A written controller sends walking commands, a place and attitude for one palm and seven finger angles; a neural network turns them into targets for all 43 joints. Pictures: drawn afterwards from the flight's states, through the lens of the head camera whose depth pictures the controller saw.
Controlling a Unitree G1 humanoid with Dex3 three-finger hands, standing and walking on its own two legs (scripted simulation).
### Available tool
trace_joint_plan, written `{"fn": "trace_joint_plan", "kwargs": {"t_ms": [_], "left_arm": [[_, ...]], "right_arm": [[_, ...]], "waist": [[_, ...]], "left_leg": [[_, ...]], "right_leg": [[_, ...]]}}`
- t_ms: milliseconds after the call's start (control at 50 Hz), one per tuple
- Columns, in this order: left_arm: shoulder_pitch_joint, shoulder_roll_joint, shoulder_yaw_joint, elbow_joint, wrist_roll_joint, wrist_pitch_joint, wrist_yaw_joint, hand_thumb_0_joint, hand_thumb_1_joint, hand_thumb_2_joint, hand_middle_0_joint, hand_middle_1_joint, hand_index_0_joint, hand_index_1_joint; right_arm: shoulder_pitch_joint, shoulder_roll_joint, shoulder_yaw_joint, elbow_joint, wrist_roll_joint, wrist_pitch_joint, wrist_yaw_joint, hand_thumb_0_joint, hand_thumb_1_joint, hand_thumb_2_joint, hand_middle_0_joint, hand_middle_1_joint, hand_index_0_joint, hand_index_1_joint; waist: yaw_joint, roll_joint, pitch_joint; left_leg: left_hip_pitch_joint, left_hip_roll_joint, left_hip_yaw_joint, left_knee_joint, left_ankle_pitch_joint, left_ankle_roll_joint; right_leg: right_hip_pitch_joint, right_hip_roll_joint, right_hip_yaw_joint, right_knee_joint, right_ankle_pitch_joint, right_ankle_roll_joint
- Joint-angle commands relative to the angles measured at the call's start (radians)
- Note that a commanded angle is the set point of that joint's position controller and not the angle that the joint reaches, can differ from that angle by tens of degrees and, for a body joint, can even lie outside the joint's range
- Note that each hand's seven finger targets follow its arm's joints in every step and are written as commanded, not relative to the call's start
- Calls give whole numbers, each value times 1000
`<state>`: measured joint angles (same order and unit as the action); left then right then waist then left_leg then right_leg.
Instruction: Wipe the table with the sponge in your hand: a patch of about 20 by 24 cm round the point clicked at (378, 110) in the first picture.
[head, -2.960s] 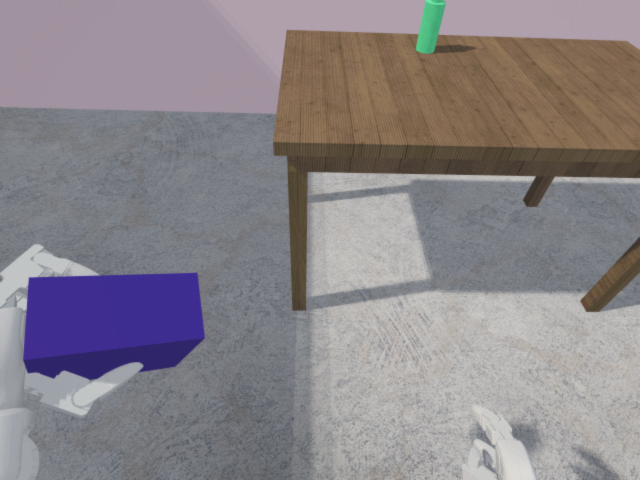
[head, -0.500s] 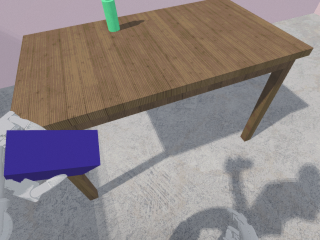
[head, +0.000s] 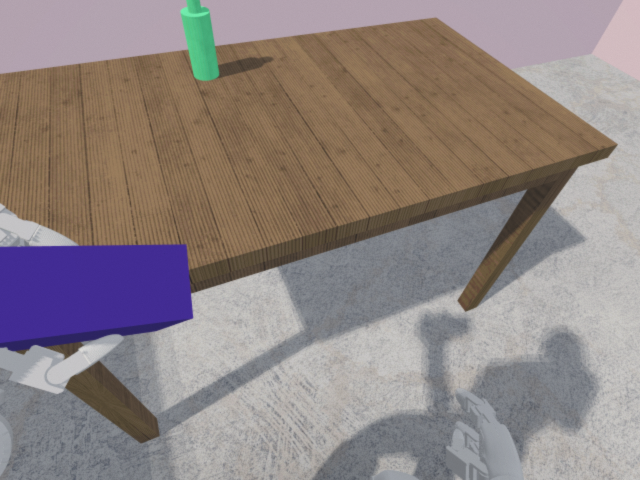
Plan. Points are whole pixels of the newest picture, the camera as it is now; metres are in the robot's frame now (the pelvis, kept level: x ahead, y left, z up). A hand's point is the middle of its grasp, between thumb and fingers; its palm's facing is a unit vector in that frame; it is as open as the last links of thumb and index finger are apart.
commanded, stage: take the last steps up to it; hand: left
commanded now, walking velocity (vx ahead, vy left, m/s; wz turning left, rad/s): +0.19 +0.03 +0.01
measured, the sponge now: (120, 296) +0.24 +0.20 +0.16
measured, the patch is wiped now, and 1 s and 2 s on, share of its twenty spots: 0.00 0.00 0.00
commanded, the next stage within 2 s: come to a stop and stand still in 0.32 s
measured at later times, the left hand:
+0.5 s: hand (166, 247) +0.29 +0.17 +0.18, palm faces +0.34 -0.78 -0.53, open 10.6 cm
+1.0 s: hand (139, 267) +0.26 +0.19 +0.19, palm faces +0.38 -0.82 -0.43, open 10.6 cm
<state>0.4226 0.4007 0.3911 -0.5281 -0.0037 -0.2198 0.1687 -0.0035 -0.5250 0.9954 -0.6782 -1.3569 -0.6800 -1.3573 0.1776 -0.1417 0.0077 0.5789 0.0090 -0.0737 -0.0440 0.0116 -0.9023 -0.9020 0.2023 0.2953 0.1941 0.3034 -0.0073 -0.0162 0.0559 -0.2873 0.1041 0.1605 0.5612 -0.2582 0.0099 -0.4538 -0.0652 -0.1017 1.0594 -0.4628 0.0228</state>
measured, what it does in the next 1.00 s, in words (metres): steps on the spot: right foot, then left foot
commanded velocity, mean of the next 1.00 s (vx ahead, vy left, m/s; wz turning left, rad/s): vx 0.04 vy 0.00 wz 0.02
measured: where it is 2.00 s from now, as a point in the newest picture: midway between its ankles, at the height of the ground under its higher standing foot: outside the picture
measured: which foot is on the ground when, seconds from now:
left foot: down 0.00-0.20, up 0.22-0.64, down 0.66-1.00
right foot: up 0.00-0.16, down 0.18-0.68, up 0.70-0.98, down 1.00-1.00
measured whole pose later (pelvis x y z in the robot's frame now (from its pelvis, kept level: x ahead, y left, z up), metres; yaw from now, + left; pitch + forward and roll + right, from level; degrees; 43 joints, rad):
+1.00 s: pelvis +0.05 -0.05 +0.00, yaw +0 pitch -1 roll -1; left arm 0.46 0.40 0.35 -0.59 -0.03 -0.19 0.15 0.00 -0.53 1.00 -0.68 -1.36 -0.68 -1.36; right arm 0.18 -0.11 0.06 0.55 -0.01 -0.10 -0.01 0.01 -0.90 -0.90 0.21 0.30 0.20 0.30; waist 0.01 0.01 0.08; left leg -0.37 0.10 0.10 0.49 -0.11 0.00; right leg -0.19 -0.01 -0.08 0.53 -0.38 0.02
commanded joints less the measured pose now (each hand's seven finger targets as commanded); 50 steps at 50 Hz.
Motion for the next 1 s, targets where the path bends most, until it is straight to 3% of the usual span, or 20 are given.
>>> {"fn": "trace_joint_plan", "kwargs": {"t_ms": [0,80,140,160,180,200,220,240,280,340,540,600,620,640,660,680,720,820,900,980], "left_arm": [[32,90,55,-256,-23,-66,-5,0,100,1300,-1200,-1600,-1200,-1600],[20,116,85,-209,-25,-53,-1,0,100,1300,-1200,-1600,-1200,-1600],[-23,128,90,-174,-20,-38,3,0,100,1300,-1200,-1600,-1200,-1600],[-32,144,98,-152,-13,-37,4,0,100,1300,-1200,-1600,-1200,-1600],[-41,176,113,-146,-7,-31,8,0,100,1300,-1200,-1600,-1200,-1600],[-61,196,129,-144,-15,-26,13,0,100,1300,-1200,-1600,-1200,-1600],[-102,181,112,-164,-23,-27,8,0,100,1300,-1200,-1600,-1200,-1600],[-51,185,128,-128,-25,-34,5,0,100,1300,-1200,-1600,-1200,-1600],[35,163,126,-130,-13,-53,5,0,100,1300,-1200,-1600,-1200,-1600],[53,158,122,-177,-14,-78,9,0,100,1300,-1200,-1600,-1200,-1600],[143,150,137,-220,-34,-58,31,0,100,1300,-1200,-1600,-1200,-1600],[70,145,112,-219,-32,-45,29,0,100,1300,-1200,-1600,-1200,-1600],[41,144,97,-225,-36,-43,27,0,100,1300,-1200,-1600,-1200,-1600],[26,139,88,-219,-33,-44,25,0,100,1300,-1200,-1600,-1200,-1600],[5,137,77,-211,-34,-47,18,0,100,1300,-1200,-1600,-1200,-1600],[-4,129,65,-173,-30,-51,10,0,100,1300,-1200,-1600,-1200,-1600],[-61,151,69,-214,-19,-55,0,0,100,1300,-1200,-1600,-1200,-1600],[-77,137,48,-350,-21,-51,1,0,100,1300,-1200,-1600,-1200,-1600],[-3,116,67,-283,-40,-33,1,0,100,1300,-1200,-1600,-1200,-1600],[15,124,93,-198,-47,-19,-2,0,100,1300,-1200,-1600,-1200,-1600]], "right_arm": [[-27,-169,-59,-117,-4,-60,-4,0,-900,-900,200,300,200,300],[-31,-163,-50,-113,-7,-62,-16,0,-900,-900,200,300,200,300],[-40,-155,-47,-106,-2,-49,-28,0,-900,-900,200,300,200,300],[-29,-138,-47,-97,-1,-42,-28,0,-900,-900,200,300,200,300],[-36,-114,-41,-111,-3,-35,-26,0,-900,-900,200,300,200,300],[-83,-128,-30,-120,-10,-40,-22,0,-900,-900,200,300,200,300],[-65,-146,-49,-98,-2,-39,-13,0,-900,-900,200,300,200,300],[-70,-147,-48,-91,-1,-38,-11,0,-900,-900,200,300,200,300],[-91,-130,-28,-77,-10,-17,-9,0,-900,-900,200,300,200,300],[-92,-138,-37,-87,-13,-1,-6,0,-900,-900,200,300,200,300],[-46,-150,-59,-170,-8,-2,-15,0,-900,-900,200,300,200,300],[-23,-159,-62,-169,-7,8,-32,0,-900,-900,200,300,200,300],[-25,-170,-67,-166,-3,10,-41,0,-900,-900,200,300,200,300],[-26,-181,-66,-169,-2,9,-42,0,-900,-900,200,300,200,300],[-20,-186,-64,-169,1,4,-36,0,-900,-900,200,300,200,300],[-15,-188,-64,-165,0,-5,-27,0,-900,-900,200,300,200,300],[-40,-174,-50,-146,-30,-24,-26,0,-900,-900,200,300,200,300],[-27,-180,-55,-151,-21,-78,7,0,-900,-900,200,300,200,300],[-30,-171,-43,-146,-18,-79,16,0,-900,-900,200,300,200,300],[-42,-151,-38,-152,-4,-49,11,0,-900,-900,200,300,200,300]], "waist": [[4,268,-124],[3,224,-134],[9,142,-158],[7,7,-181],[5,-251,-189],[27,-281,-165],[7,-283,-189],[10,-215,-157],[9,-88,-151],[1,-63,-187],[29,-122,-205],[1,-82,-208],[-5,-28,-208],[12,68,-212],[24,144,-206],[24,175,-177],[21,277,-129],[10,264,-201],[-2,268,-184],[-3,170,-185]], "left_leg": [[85,199,-166,-258,241,137],[98,203,-147,-221,215,119],[29,148,-89,-50,67,65],[-20,94,-44,124,-2,43],[-231,-34,7,369,-208,-3],[-348,-66,-85,553,-336,-21],[-338,-58,-157,645,-280,-27],[-356,-32,-178,679,-221,-34],[-373,-19,-168,690,-140,-49],[-348,-22,-126,586,-83,-51],[-138,-61,-41,78,-16,-44],[65,-58,-52,-95,177,-40],[156,-6,-80,-135,347,-25],[210,108,-196,-143,590,25],[227,215,-298,-159,762,81],[193,252,-323,-192,739,107],[80,271,-363,-273,510,128],[135,201,-251,-252,293,89],[63,185,-255,-288,90,73],[0,93,-152,-204,-101,14]], "right_leg": [[10,-4,-31,-166,91,15],[110,31,-81,-379,107,21],[295,31,-77,-597,194,9],[348,-66,54,-672,232,-32],[458,-274,407,-737,372,-128],[472,-395,534,-769,490,-197],[473,-369,508,-773,462,-149],[449,-361,464,-759,471,-161],[447,-296,284,-700,678,-161],[469,-267,148,-687,816,-145],[476,-245,108,-617,969,-135],[371,-181,83,-558,826,-79],[316,-137,62,-508,714,-46],[246,-59,39,-455,504,-9],[173,-7,42,-406,117,4],[141,19,66,-345,-79,-5],[149,15,89,-244,-91,-3],[184,56,52,-336,15,0],[262,77,12,-471,27,5],[369,49,16,-700,120,-22]]}}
